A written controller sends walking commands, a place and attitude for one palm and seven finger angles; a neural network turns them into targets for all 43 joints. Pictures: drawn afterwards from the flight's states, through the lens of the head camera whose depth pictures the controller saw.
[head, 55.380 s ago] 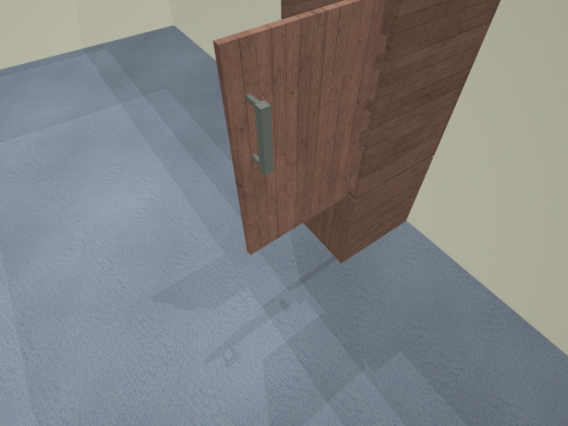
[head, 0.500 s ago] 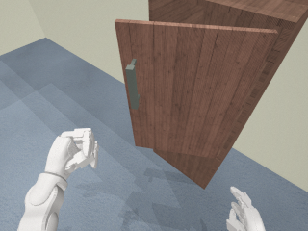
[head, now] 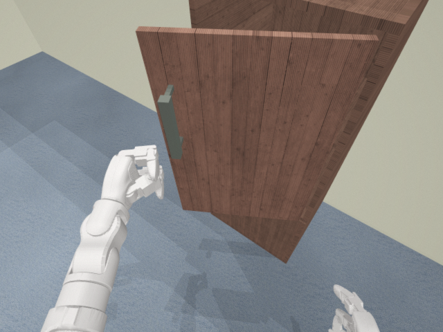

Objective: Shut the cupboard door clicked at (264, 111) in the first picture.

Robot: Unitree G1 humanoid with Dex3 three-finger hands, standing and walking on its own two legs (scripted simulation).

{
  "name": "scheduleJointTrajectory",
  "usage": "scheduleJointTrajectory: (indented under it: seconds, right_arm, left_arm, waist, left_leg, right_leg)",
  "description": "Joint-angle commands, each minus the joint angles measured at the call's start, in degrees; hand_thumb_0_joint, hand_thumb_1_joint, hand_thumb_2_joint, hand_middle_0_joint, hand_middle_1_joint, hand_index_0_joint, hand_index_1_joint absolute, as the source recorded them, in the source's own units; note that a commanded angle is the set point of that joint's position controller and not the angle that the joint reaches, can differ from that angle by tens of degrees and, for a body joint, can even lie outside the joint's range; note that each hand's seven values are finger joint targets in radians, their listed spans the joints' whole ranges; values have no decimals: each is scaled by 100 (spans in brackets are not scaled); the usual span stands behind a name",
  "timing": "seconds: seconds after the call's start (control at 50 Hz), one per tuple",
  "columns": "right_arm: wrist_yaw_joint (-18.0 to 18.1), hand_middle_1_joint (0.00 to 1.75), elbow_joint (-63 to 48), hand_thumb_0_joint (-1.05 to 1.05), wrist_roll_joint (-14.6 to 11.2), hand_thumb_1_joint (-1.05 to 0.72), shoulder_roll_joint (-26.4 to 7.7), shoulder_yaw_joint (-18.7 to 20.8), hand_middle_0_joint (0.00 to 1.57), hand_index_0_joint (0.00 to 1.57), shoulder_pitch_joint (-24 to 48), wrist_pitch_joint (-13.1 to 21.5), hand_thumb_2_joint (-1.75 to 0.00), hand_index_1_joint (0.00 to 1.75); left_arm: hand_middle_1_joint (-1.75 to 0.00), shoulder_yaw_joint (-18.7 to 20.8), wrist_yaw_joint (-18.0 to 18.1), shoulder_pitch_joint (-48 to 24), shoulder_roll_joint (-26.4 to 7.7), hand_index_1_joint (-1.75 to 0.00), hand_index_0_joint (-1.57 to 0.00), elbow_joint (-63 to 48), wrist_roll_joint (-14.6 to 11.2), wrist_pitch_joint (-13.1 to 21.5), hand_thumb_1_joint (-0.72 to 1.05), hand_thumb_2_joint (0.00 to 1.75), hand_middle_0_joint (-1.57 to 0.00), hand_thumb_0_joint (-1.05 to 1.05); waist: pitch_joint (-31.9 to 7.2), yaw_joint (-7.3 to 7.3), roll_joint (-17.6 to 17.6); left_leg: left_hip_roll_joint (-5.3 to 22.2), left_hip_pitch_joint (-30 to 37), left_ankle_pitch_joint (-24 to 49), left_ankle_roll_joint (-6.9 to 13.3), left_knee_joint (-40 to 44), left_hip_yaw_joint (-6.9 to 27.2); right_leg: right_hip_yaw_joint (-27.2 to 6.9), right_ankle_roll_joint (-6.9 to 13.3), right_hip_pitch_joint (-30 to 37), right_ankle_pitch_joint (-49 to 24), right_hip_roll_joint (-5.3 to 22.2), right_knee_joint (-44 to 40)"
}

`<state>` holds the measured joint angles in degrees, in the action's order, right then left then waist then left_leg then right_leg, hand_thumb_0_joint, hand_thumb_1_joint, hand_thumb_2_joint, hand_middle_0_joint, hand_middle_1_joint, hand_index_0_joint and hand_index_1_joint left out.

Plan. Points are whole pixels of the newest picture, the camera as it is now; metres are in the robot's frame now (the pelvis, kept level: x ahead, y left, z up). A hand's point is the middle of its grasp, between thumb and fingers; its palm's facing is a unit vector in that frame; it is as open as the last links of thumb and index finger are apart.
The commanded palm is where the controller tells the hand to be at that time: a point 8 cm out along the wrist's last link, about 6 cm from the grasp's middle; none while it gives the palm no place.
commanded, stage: bring the fist close to the handle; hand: left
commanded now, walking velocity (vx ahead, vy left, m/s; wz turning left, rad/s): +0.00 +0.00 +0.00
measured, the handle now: (173, 123) +0.49 +0.13 +0.10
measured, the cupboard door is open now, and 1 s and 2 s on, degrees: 30 29 15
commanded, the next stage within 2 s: push the door shut along its arc in 0.68 s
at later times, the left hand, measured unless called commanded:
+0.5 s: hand (182, 150) +0.41 +0.10 +0.10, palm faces -0.08 -1.00 -0.01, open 3.1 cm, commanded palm +0.39 +0.15 +0.10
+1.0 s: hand (185, 147) +0.42 +0.09 +0.10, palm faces -0.13 -0.99 -0.03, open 3.1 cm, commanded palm +0.42 +0.14 +0.10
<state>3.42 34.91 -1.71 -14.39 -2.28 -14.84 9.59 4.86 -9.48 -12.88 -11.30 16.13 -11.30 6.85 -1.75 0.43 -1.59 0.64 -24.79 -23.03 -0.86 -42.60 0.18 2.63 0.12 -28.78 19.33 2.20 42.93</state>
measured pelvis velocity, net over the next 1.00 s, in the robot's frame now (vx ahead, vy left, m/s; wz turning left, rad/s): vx -0.02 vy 0.00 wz -0.02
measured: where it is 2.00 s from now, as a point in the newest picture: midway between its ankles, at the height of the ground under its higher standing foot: outside the picture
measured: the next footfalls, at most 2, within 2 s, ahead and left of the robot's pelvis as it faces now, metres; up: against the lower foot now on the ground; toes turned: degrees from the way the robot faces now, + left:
none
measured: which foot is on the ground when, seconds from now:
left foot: down 0.00-1.00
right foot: down 0.00-1.00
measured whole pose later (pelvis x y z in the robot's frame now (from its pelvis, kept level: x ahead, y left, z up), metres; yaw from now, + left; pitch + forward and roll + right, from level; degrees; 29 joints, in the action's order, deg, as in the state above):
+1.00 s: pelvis -0.02 +0.00 +0.00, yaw -1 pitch +8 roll +1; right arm 2.4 36.8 -1.7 -14.2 -1.4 -15.6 4.2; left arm 6.9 -7.0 -40.7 -11.9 52.0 -8.1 17.1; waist -2.2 3.5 -1.0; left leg 0.9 -30.2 -21.7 -0.7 -43.6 -0.8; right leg 1.6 0.2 -34.4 17.4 1.9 43.5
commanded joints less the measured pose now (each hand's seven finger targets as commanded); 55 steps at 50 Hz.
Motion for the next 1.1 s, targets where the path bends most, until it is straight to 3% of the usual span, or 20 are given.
scheduleJointTrajectory:
  seconds: [0.0,0.04,0.08,0.16,0.2,0.26,0.3,0.36,0.4,0.52,0.56,0.6,0.62,0.66,0.68,0.72,0.74,0.8,0.9,1.08]
  right_arm:
    - [27,30,-704,0,22,-90,-663,327,20,20,107,176,-90,30]
    - [-5,30,-718,0,10,-90,-623,317,20,20,135,127,-90,30]
    - [-17,30,-677,0,22,-90,-665,357,20,20,49,60,-90,30]
    - [-35,30,-605,0,16,-90,-659,354,20,20,-19,-65,-90,30]
    - [-30,30,-544,0,40,-90,-690,372,20,20,-88,-130,-90,30]
    - [-60,30,-492,0,27,-90,-629,382,20,20,-128,-166,-90,30]
    - [-66,30,-503,0,55,-90,-699,419,20,20,-222,-223,-90,30]
    - [-107,30,-555,0,37,-90,-681,416,20,20,-226,-287,-90,30]
    - [-110,30,-564,0,30,-90,-700,433,20,20,-281,-334,-90,30]
    - [-80,30,-570,0,16,-90,-693,463,20,20,-262,-375,-90,30]
    - [-84,30,-565,0,14,-90,-673,453,20,20,-245,-351,-90,30]
    - [-53,30,-504,0,7,-90,-702,458,20,20,-289,-355,-90,30]
    - [-70,30,-507,0,-5,-90,-682,464,20,20,-253,-342,-90,30]
    - [-86,30,-496,0,5,-90,-685,463,20,20,-280,-317,-90,30]
    - [-79,30,-484,0,9,-90,-714,473,20,20,-295,-327,-90,30]
    - [-81,30,-503,0,3,-90,-717,449,20,20,-267,-345,-90,30]
    - [-93,30,-514,0,9,-90,-690,434,20,20,-234,-335,-90,30]
    - [-67,30,-461,0,19,-90,-741,432,20,20,-288,-374,-90,30]
    - [-34,30,-364,0,18,-90,-747,404,20,20,-330,-378,-90,30]
    - [-76,30,-149,0,44,-90,-850,425,20,20,-670,-320,-90,30]
  left_arm:
    - [-150,403,107,-2303,-738,-150,-130,-748,-7,467,90,90,-130,0]
    - [-150,162,121,-2610,-476,-150,-130,-604,21,514,90,90,-130,0]
    - [-150,393,180,-2616,-663,-150,-130,-300,33,549,90,90,-130,0]
    - [-150,283,274,-3332,-530,-150,-130,322,84,603,90,90,-130,0]
    - [-150,579,362,-3662,-887,-150,-130,567,137,706,90,90,-130,0]
    - [-150,265,395,-4299,-546,-150,-130,775,176,883,90,90,-130,0]
    - [-150,707,425,-3857,-961,-150,-130,1164,193,958,90,90,-130,0]
    - [-150,710,367,-3740,-911,-150,-130,1270,188,1044,90,90,-130,0]
    - [-150,699,350,-3743,-886,-150,-130,1455,190,1062,90,90,-130,0]
    - [-150,735,327,-4202,-1039,-150,-130,1105,166,1268,90,90,-130,0]
    - [-150,538,290,-4205,-793,-150,-130,1090,141,1306,90,90,-130,0]
    - [-150,537,293,-4363,-851,-150,-130,1231,159,1312,90,90,-130,0]
    - [-150,400,284,-4366,-711,-150,-130,1193,175,1310,90,90,-130,0]
    - [-150,312,304,-4376,-554,-150,-130,1233,156,1282,90,90,-130,0]
    - [-150,483,331,-4235,-704,-150,-130,1405,148,1253,90,90,-130,0]
    - [-150,507,368,-4196,-741,-150,-130,1456,184,1241,90,90,-130,0]
    - [-150,382,381,-4307,-573,-150,-130,1471,182,1228,90,90,-130,0]
    - [-150,510,414,-4670,-867,-150,-130,1706,272,1259,90,90,-130,0]
    - [-150,448,288,-5665,-990,-150,-130,2090,313,1438,90,90,-130,0]
    - [-150,153,-64,-6690,-771,-150,-130,3086,279,1571,90,90,-130,0]
  waist:
    - [-1731,105,369]
    - [-1746,140,144]
    - [-1858,83,304]
    - [-1707,215,512]
    - [-1811,171,456]
    - [-1990,315,245]
    - [-2161,142,473]
    - [-2167,94,464]
    - [-2022,140,675]
    - [-2196,188,439]
    - [-2145,226,341]
    - [-2037,286,368]
    - [-2025,279,155]
    - [-2054,297,244]
    - [-2010,256,501]
    - [-1958,215,386]
    - [-1903,258,376]
    - [-1783,356,610]
    - [-2008,495,149]
    - [-2245,808,202]
  left_leg:
    - [-141,215,1628,112,567,-77]
    - [-161,228,1589,103,590,-101]
    - [-156,179,1691,102,562,-126]
    - [-158,26,1544,117,559,-143]
    - [-169,-32,1491,124,545,-160]
    - [-176,42,1509,132,507,-197]
    - [-180,-75,1558,138,512,-208]
    - [-186,-186,1571,133,545,-262]
    - [-181,-262,1496,152,570,-265]
    - [-186,-138,1294,183,592,-293]
    - [-187,-87,1266,173,613,-283]
    - [-179,-79,1174,177,625,-242]
    - [-174,-9,1183,167,629,-253]
    - [-169,50,1185,160,631,-231]
    - [-161,-51,1140,160,642,-218]
    - [-161,-73,1131,148,686,-207]
    - [-177,-72,1066,161,665,-229]
    - [-159,-175,874,176,666,-184]
    - [-184,-84,834,164,574,-126]
    - [-176,-190,909,142,336,2]
  right_leg:
    - [-54,70,1218,-1808,-129,-478]
    - [-58,80,1158,-1821,-118,-466]
    - [-80,77,1266,-1995,-124,-453]
    - [-102,48,1148,-1930,-122,-496]
    - [-166,50,1236,-1864,-109,-503]
    - [-180,50,1150,-1981,-127,-469]
    - [-201,52,1415,-2051,-136,-445]
    - [-219,56,1491,-2185,-132,-433]
    - [-213,29,1462,-2100,-144,-492]
    - [-292,30,1459,-1865,-163,-570]
    - [-240,43,1340,-1838,-180,-564]
    - [-202,50,1211,-1652,-197,-580]
    - [-210,59,1129,-1676,-198,-573]
    - [-152,62,1053,-1667,-206,-560]
    - [-149,56,1102,-1600,-211,-579]
    - [-134,72,1087,-1543,-199,-561]
    - [-156,59,1010,-1494,-197,-597]
    - [-166,41,939,-1246,-198,-625]
    - [-182,84,733,-1229,-208,-488]
    - [-124,93,229,-1342,-222,-261]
